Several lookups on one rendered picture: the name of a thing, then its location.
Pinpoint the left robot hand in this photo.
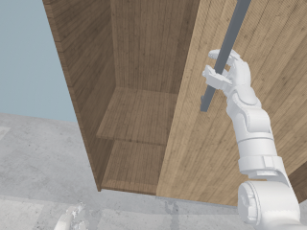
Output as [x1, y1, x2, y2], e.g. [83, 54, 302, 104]
[54, 202, 88, 230]

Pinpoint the handle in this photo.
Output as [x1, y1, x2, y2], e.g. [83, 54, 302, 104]
[200, 0, 251, 112]

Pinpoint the right robot upper arm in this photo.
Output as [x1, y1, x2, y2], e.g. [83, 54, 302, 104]
[237, 180, 307, 230]

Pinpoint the right robot hand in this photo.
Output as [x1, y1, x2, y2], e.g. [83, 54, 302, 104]
[202, 49, 251, 97]

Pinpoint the wardrobe door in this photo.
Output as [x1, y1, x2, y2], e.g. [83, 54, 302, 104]
[288, 161, 307, 194]
[156, 0, 307, 206]

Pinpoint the right robot forearm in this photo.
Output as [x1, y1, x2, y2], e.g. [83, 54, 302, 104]
[226, 84, 300, 220]

